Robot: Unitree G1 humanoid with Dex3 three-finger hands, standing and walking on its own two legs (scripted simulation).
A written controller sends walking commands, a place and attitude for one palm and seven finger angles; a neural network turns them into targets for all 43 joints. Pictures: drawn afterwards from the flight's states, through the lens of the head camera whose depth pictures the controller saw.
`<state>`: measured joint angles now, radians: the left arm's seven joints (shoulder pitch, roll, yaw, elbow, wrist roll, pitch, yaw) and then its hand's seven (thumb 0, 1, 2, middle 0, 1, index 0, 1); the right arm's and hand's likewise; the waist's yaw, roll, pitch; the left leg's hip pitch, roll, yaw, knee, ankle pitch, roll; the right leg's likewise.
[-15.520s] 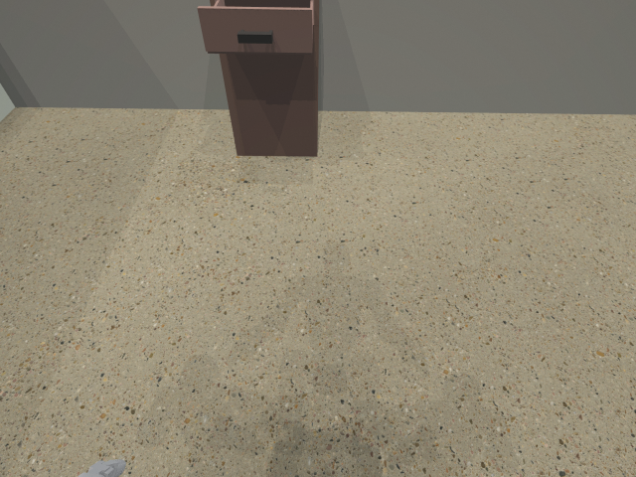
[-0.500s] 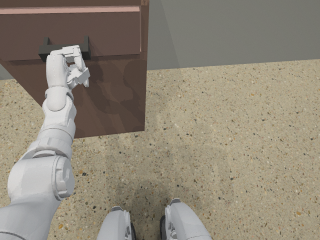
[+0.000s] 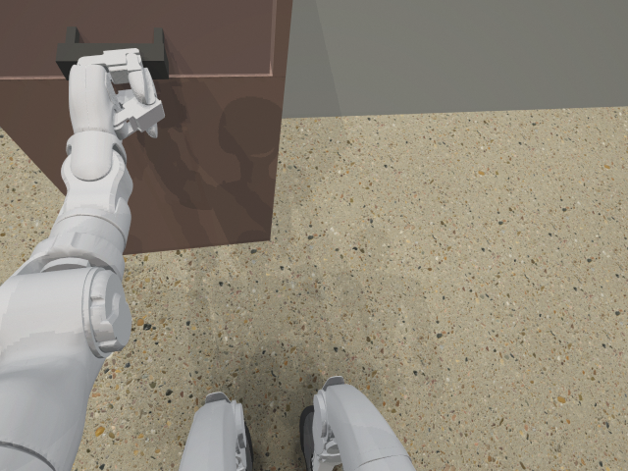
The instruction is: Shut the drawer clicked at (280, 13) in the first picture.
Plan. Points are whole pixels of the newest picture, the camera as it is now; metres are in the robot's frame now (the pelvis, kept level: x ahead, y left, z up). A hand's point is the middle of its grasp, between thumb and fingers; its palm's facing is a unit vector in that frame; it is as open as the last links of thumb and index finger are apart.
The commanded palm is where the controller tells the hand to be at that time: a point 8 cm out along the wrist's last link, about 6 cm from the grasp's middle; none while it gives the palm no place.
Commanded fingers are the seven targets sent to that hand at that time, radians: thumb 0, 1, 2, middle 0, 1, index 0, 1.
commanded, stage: pull the fist back off the drawer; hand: left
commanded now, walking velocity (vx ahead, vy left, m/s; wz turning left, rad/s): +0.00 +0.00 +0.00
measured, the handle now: (116, 48) +0.63 +0.17 +0.07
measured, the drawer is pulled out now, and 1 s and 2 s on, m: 0.00 0.00 0.00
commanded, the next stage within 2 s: draw the hand back to the body in 0.60 s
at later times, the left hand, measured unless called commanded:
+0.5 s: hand (152, 117) +0.53 +0.13 +0.06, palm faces +0.04 -1.00 -0.02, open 3.2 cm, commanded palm +0.49 +0.17 +0.07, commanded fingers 0.00 0.90 0.90 -1.40 -1.60 -1.40 -1.60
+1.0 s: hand (112, 153) +0.45 +0.15 +0.11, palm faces +0.07 -1.00 -0.04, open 3.3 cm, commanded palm +0.40 +0.21 +0.13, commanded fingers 0.00 0.90 0.90 -1.40 -1.60 -1.40 -1.60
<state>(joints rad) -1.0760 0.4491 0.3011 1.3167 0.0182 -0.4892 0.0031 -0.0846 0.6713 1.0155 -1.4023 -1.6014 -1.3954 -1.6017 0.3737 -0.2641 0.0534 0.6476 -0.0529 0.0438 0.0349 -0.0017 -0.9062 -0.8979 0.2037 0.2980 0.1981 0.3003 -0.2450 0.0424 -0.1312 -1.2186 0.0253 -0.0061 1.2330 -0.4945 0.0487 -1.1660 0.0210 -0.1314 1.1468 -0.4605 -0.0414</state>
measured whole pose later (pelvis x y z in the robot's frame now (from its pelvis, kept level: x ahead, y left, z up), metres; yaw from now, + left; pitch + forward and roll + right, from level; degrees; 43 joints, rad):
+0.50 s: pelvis +0.02 +0.01 +0.02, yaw -2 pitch +25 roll -3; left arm -0.80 0.32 0.31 1.06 -0.05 -0.49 0.01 0.02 0.89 0.90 -1.40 -1.60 -1.39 -1.60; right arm 0.41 -0.24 0.03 0.61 -0.03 0.10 0.07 0.00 -0.91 -0.90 0.20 0.30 0.20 0.30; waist -0.18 0.05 -0.15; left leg -1.06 0.04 0.06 1.15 -0.52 0.06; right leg -1.05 0.04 -0.06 1.08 -0.47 -0.02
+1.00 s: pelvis +0.06 +0.00 +0.06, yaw -1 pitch +17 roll -2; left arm -0.30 0.22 0.19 0.52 -0.15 -0.34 -0.03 0.02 0.90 0.90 -1.40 -1.60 -1.39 -1.60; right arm 0.32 -0.23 0.01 0.54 0.04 0.09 0.03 0.00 -0.91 -0.90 0.20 0.30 0.20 0.30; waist -0.07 0.04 -0.14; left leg -0.75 0.02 0.05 0.93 -0.48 0.04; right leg -0.74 0.04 -0.06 0.88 -0.45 -0.04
